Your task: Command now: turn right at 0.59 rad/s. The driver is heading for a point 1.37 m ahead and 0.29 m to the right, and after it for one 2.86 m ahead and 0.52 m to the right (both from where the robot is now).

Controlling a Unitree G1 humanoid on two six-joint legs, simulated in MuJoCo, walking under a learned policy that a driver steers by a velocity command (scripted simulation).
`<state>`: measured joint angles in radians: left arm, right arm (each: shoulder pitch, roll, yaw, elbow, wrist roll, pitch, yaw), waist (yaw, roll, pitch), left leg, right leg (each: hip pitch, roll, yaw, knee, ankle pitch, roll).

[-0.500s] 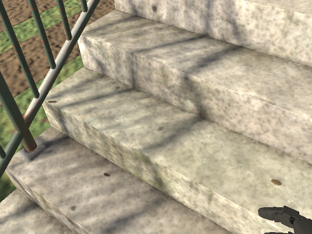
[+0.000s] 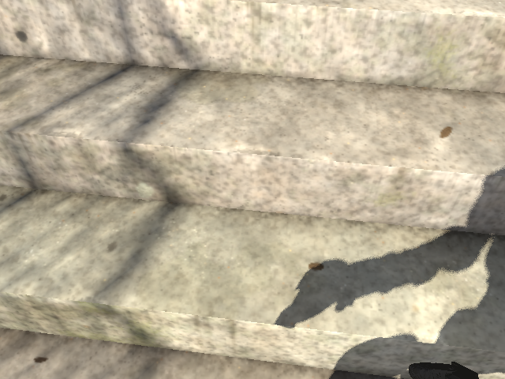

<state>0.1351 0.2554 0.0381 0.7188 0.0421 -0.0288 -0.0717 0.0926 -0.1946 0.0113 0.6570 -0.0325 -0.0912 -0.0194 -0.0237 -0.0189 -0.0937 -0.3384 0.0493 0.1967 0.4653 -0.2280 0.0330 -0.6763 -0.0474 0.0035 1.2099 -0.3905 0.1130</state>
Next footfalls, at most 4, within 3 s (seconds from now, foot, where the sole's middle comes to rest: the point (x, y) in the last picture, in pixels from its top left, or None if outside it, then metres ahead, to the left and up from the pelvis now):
0.10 right None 0.03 -0.13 -0.77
0.60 left None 0.07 0.11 -0.77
1.34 right None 0.29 -0.30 -0.59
1.94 left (416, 304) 0.53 -0.31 -0.40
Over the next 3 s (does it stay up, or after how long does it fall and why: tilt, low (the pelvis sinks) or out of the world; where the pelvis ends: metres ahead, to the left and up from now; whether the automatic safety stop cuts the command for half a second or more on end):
stays up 0.49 -0.39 0.36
